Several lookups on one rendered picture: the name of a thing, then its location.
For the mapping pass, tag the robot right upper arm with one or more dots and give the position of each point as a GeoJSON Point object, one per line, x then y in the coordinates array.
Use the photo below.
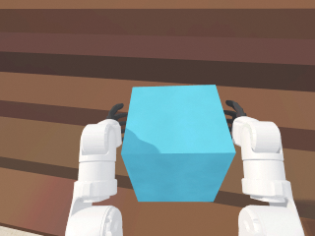
{"type": "Point", "coordinates": [268, 221]}

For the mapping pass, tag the robot left hand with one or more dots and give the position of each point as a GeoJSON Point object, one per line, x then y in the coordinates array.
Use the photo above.
{"type": "Point", "coordinates": [111, 115]}

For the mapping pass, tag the carton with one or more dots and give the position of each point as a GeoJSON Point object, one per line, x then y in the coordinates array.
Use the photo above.
{"type": "Point", "coordinates": [177, 146]}

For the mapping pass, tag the right robot forearm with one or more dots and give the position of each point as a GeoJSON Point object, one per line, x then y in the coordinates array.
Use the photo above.
{"type": "Point", "coordinates": [263, 167]}

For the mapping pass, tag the robot left upper arm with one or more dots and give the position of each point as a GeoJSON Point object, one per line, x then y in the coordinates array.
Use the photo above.
{"type": "Point", "coordinates": [95, 221]}

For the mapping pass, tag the left robot forearm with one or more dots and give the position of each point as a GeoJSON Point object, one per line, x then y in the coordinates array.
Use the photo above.
{"type": "Point", "coordinates": [96, 178]}

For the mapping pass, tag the robot right hand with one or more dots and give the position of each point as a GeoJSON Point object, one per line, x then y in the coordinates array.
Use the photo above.
{"type": "Point", "coordinates": [239, 113]}

